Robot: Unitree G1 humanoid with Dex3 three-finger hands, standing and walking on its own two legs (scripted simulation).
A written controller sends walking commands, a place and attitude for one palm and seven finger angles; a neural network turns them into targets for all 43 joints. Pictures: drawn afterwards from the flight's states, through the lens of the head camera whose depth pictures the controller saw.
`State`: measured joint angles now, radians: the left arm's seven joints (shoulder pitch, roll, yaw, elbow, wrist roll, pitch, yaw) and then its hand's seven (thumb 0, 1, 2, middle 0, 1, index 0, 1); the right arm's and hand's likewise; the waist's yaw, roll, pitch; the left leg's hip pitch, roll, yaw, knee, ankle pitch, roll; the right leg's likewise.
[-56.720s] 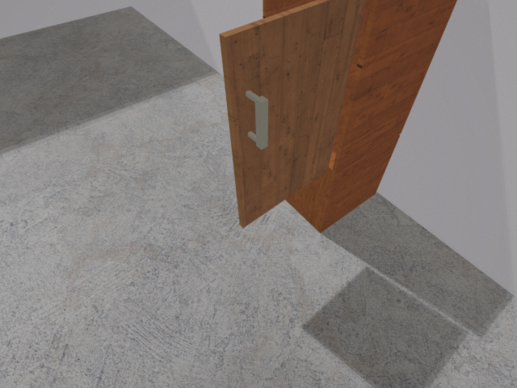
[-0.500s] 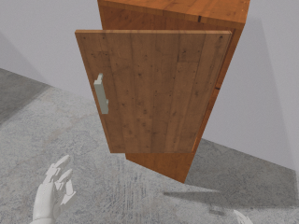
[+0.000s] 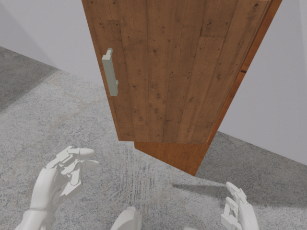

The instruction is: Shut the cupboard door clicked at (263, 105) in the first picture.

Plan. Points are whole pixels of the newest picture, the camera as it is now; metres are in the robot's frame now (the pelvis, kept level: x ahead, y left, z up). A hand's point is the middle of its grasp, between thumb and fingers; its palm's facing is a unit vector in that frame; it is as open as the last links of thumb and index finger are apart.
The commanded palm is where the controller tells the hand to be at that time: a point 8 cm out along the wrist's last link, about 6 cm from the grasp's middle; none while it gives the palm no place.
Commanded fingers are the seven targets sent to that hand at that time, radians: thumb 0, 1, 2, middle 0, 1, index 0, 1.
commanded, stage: raise the hand and make a fist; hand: left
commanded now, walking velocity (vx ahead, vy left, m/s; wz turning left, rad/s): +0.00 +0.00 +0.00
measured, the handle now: (112, 72) +0.49 +0.16 +0.14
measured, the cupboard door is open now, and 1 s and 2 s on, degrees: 25 25 25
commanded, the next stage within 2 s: bring the fist close to the handle in 1.24 s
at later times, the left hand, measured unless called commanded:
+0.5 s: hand (63, 168) +0.22 +0.21 +0.11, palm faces +0.06 -1.00 -0.05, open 3.1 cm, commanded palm +0.20 +0.26 +0.12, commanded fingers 0.00 0.90 0.90 -1.28 -1.48 -1.28 -1.48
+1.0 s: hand (68, 147) +0.25 +0.20 +0.15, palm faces +0.05 -1.00 -0.06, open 3.1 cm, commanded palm +0.22 +0.24 +0.15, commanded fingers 0.00 0.90 0.90 -1.30 -1.50 -1.30 -1.50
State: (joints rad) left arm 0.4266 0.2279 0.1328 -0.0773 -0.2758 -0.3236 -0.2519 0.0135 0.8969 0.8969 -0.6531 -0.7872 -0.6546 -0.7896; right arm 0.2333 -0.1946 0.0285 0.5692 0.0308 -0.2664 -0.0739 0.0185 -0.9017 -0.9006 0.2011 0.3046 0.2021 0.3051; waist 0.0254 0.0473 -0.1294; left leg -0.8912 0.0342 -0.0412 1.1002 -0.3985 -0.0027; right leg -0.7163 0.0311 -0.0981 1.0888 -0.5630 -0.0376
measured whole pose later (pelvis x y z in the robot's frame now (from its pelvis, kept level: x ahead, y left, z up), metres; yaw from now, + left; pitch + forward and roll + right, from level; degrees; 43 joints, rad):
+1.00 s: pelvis +0.02 +0.01 +0.05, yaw +0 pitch +4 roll -1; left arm 0.34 0.25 0.18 -0.13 -0.29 -0.15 -0.19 0.01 0.90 0.90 -1.30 -1.50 -1.30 -1.50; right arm 0.27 -0.26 0.05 0.57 0.04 -0.24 -0.07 0.02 -0.90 -0.90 0.20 0.30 0.20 0.30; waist 0.02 0.06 -0.08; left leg -0.56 0.02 0.00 0.80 -0.31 0.01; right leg -0.41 0.02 -0.06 0.79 -0.46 -0.02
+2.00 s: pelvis +0.03 +0.00 +0.05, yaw -1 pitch +5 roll +0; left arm -0.01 0.19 0.11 0.16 -0.20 -0.16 -0.10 0.01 0.90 0.90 -1.30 -1.50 -1.31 -1.50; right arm 0.24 -0.25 0.03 0.62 0.03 -0.16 -0.05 0.02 -0.90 -0.90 0.20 0.30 0.20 0.30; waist 0.00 0.05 -0.07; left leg -0.54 0.02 0.02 0.76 -0.31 0.00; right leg -0.40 0.02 -0.04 0.78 -0.46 -0.03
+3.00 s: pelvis +0.02 +0.00 +0.05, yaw -2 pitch +5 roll +0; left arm -0.33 0.19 0.13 0.52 -0.17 -0.24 -0.05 0.01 0.90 0.90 -1.31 -1.50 -1.31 -1.50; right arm 0.24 -0.25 0.03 0.64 0.03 -0.08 -0.04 0.02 -0.90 -0.90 0.20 0.30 0.20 0.30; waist -0.02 0.04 -0.07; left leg -0.56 0.03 0.03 0.75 -0.29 0.00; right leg -0.43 0.02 -0.03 0.77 -0.44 -0.03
